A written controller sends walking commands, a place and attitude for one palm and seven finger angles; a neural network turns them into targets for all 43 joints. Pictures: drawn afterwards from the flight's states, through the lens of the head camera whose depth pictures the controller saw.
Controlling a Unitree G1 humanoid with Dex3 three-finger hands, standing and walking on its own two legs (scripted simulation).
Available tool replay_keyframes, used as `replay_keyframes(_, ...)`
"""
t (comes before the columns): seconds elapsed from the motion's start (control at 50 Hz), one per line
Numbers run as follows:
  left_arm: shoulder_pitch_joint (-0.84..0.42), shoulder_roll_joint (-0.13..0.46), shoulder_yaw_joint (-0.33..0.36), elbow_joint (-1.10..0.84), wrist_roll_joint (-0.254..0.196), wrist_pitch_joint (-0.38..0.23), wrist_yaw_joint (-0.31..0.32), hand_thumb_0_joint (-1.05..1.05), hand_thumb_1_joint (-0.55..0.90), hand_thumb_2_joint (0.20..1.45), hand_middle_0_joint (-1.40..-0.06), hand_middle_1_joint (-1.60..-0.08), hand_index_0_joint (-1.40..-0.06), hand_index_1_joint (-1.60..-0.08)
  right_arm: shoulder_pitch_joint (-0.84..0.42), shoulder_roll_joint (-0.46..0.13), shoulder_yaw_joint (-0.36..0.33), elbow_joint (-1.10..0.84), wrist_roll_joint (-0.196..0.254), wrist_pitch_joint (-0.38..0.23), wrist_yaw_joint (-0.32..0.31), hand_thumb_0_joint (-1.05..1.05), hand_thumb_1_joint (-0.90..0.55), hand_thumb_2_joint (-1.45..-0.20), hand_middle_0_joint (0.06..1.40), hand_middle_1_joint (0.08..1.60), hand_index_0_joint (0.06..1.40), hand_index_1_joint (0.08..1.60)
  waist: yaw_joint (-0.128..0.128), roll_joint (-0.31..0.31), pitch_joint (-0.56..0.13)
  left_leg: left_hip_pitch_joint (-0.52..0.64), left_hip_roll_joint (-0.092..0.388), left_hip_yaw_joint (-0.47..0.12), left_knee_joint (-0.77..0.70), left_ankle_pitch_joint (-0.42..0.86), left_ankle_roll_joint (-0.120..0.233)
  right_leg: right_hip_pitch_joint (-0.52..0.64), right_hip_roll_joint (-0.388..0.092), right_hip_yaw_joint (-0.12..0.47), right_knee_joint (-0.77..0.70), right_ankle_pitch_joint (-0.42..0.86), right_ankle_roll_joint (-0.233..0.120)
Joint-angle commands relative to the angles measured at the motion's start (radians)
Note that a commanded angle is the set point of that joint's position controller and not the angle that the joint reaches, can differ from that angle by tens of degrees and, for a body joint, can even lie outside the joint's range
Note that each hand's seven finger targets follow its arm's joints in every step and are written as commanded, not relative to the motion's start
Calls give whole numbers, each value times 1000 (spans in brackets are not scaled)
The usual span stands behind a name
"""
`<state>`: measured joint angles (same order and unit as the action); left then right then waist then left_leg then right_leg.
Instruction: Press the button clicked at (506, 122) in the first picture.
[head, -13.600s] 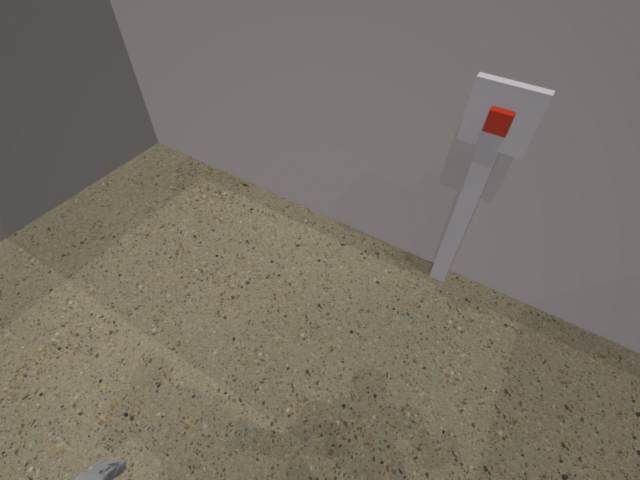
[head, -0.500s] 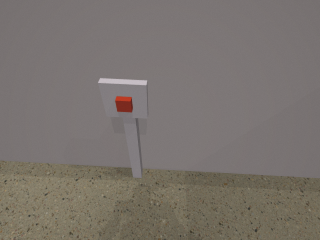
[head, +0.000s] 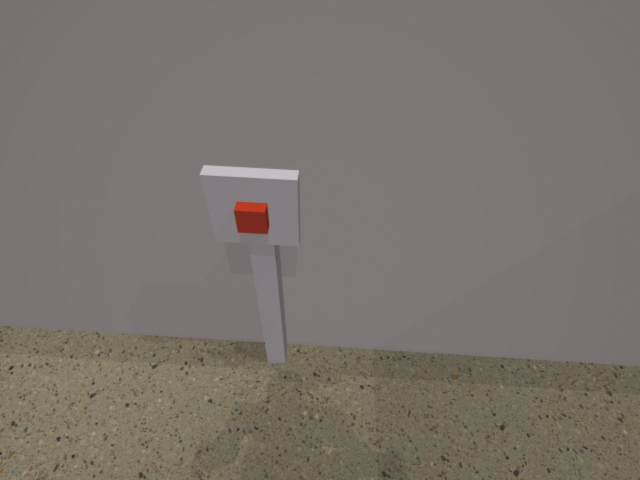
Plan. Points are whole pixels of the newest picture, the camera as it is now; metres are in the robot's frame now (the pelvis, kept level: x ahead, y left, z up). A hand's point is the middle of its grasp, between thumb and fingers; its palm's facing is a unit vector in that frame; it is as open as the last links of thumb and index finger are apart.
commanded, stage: look again from close up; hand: left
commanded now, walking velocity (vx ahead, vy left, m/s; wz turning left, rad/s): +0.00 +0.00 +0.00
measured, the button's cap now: (252, 216) +0.59 +0.17 -0.05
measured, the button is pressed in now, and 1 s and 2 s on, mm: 0 0 0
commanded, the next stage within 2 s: shuffle to correct the standing spot in 0.14 s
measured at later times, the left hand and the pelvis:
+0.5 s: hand out of the picture +0.03 +0.19 -0.18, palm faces -0.02 -0.98 -0.22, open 7.4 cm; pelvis +0.03 +0.00 -0.01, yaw -1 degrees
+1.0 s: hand out of the picture +0.12 +0.16 -0.19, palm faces +0.01 -0.99 -0.14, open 7.3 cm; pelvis +0.12 +0.00 +0.00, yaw +0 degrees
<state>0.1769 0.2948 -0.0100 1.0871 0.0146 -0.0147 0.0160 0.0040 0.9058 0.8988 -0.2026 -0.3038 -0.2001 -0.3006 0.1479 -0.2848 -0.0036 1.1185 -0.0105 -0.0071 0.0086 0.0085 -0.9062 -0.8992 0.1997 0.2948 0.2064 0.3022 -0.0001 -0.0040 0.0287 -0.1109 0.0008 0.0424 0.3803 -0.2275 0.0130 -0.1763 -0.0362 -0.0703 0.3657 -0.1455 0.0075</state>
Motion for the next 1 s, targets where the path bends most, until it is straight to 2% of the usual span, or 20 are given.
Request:
replay_keyframes(0.0, -15, 171, 35, -49, -1, -20, 7, 0, 900, 900, -200, -300, -200, -300, -26, -195, -30, -48, 0, -19, -15, 0, -900, -900, 200, 300, 200, 300, -1, -1, -22, -65, 123, -108, -103, 100, 10, 62, -105, 114, -61, 83, -27)
replay_keyframes(0.22, -14, 186, 33, -35, -1, -17, 5, 0, 900, 900, -200, -300, -200, -300, -43, -211, -24, -44, 1, -21, -16, 0, -900, -900, 200, 300, 200, 300, 2, 5, -31, -45, 128, -110, -122, 116, 10, 82, -110, 107, -73, 95, -24)
replay_keyframes(0.28, 58, 66, 4, 2, -3, 1, 9, 0, 900, 900, -200, -300, -200, -300, 26, -92, 4, -10, -6, -4, -14, 0, -900, -900, 200, 300, 200, 300, -1, 1, -29, -48, 122, -94, -115, -2, -5, 70, -93, 97, -65, -31, -9)
replay_keyframes(0.38, 113, 52, 11, 1, 6, 10, -1, 0, 900, 900, -200, -300, -200, -300, 66, -96, -8, -3, -9, 3, -13, 0, -900, -900, 200, 300, 200, 300, 2, 34, 79, -116, 138, -123, -135, -247, 22, -33, -57, 79, 2, -210, -20)
replay_keyframes(0.46, 173, 16, 18, 2, 6, 0, -5, 0, 900, 900, -200, -300, -200, -300, 104, -73, -16, -2, -4, -9, -20, 0, -900, -900, 200, 300, 200, 300, 9, 39, 107, -132, 150, -122, -83, -173, 43, -39, -46, 70, 55, -145, -33)
replay_keyframes(0.52, 228, -2, 28, 14, 5, -9, -2, 0, 900, 900, -200, -300, -200, -300, 146, -38, -20, 5, -2, -20, -29, 0, -900, -900, 200, 300, 200, 300, 10, 5, 75, -120, 133, -75, 27, -33, 42, 1, -59, 90, 87, -20, -58)
replay_keyframes(0.56, 289, 7, 41, 36, 4, -17, 3, 0, 900, 900, -200, -300, -200, -300, 165, -1, -18, 4, -1, -28, -35, 0, -900, -900, 200, 300, 200, 300, 20, -63, 39, -178, 88, -3, 163, 18, 24, 96, -103, 145, 80, 106, -90)
replay_keyframes(0.6, 375, 34, 60, 61, 2, -22, 12, 0, 900, 900, -200, -300, -200, -300, 149, 38, -19, -12, -1, -29, -37, 0, -900, -900, 200, 300, 200, 300, 40, -186, 33, -314, 41, 76, 343, -144, 1, 193, -214, 272, 11, 230, -160)
replay_keyframes(0.64, 396, 14, 66, 60, 11, -24, 21, 0, 900, 900, -200, -300, -200, -300, 96, 67, -23, -40, 1, -31, -35, 0, -900, -900, 200, 300, 200, 300, 55, -144, 76, -394, 67, 60, 440, -338, 3, 176, -279, 327, -40, 248, -240)
replay_keyframes(0.66, 370, 5, 67, 52, 14, -24, 23, 0, 900, 900, -200, -300, -200, -300, 112, 78, -26, -42, 4, -33, -33, 0, -900, -900, 200, 300, 200, 300, 33, -122, 78, -364, 82, 47, 398, -337, 6, 137, -279, 308, -28, 198, -245)
replay_keyframes(0.7, 277, -21, 65, 27, 5, -18, 20, 0, 900, 900, -200, -300, -200, -300, 251, 103, -26, 3, 3, -40, -30, 0, -900, -900, 200, 300, 200, 300, -52, -57, 43, -84, 78, 68, 129, -143, 12, -59, -197, 183, 76, 43, -172)
replay_keyframes(0.72, 241, -73, 57, 8, -2, -13, 14, 0, 900, 900, -200, -300, -200, -300, 373, 59, -38, 50, -6, -47, -35, 0, -900, -900, 200, 300, 200, 300, -94, 97, 44, 88, 162, -85, -14, -68, 48, -227, -63, 62, 281, -58, -96)
replay_keyframes(0.74, 215, -137, 42, -23, -1, -12, 9, 0, 900, 900, -200, -300, -200, -300, 488, -35, -60, 88, -18, -46, -46, 0, -900, -900, 200, 300, 200, 300, -118, 334, 59, 156, 406, -370, -158, 50, 130, -417, 35, -65, 528, -362, -22)
replay_keyframes(0.76, 144, -91, 51, -50, 20, 0, 13, 0, 900, 900, -200, -300, -200, -300, 494, -18, -51, 102, -18, -41, -53, 0, -900, -900, 200, 300, 200, 300, -114, 223, 159, 81, 461, -391, -170, 165, 159, -475, 2, 16, 681, -420, -39)
replay_keyframes(0.78, 149, -97, 52, -44, 22, -1, 10, 0, 900, 900, -200, -300, -200, -300, 476, 13, -38, 93, -14, -43, -58, 0, -900, -900, 200, 300, 200, 300, -88, 117, 184, 67, 471, -367, -135, 324, 190, -512, -28, 47, 751, -364, -41)
replay_keyframes(0.8, 161, -118, 51, -30, 19, -2, 6, 0, 900, 900, -200, -300, -200, -300, 436, 39, -28, 77, -13, -49, -61, 0, -900, -900, 200, 300, 200, 300, -65, 69, 191, 40, 447, -286, -117, 452, 196, -499, -55, 58, 775, -319, -31)
replay_keyframes(0.84, 197, -156, 48, -18, 12, 7, -2, 0, 900, 900, -200, -300, -200, -300, 376, 53, -21, 56, -12, -59, -69, 0, -900, -900, 200, 300, 200, 300, -29, 99, 149, 37, 363, -134, -86, 639, 159, -443, -56, 42, 728, -251, -6)
replay_keyframes(0.88, 193, -167, 46, -23, 6, 19, -3, 0, 900, 900, -200, -300, -200, -300, 352, 58, -17, 49, -10, -58, -75, 0, -900, -900, 200, 300, 200, 300, -16, 144, 115, 24, 304, -35, -53, 782, 124, -367, -46, 17, 601, -190, 1)
replay_keyframes(0.92, 182, -170, 42, -30, 3, 26, 2, 0, 900, 900, -200, -300, -200, -300, 326, 62, -18, 43, -9, -55, -77, 0, -900, -900, 200, 300, 200, 300, -10, 172, 70, 17, 253, 19, -25, 831, 96, -263, -24, -20, 440, -114, 2)
replay_keyframes(0.98, 152, -143, 49, -47, 2, 25, 7, 0, 900, 900, -200, -300, -200, -300, 308, 45, -39, 38, -8, -36, -75, 0, -900, -900, 200, 300, 200, 300, -12, 155, 61, 13, 247, 11, 21, 740, 89, -151, -3, -56, 256, -74, -3)
